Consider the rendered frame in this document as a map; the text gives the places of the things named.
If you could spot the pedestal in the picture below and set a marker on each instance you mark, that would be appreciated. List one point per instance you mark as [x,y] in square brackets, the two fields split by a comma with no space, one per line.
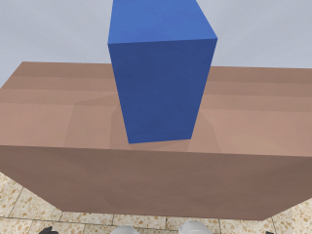
[63,137]

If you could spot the right robot thigh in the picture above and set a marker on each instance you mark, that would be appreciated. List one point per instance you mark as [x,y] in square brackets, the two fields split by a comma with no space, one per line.
[193,227]

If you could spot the carton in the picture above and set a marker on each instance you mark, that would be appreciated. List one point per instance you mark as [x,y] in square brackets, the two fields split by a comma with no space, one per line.
[161,53]

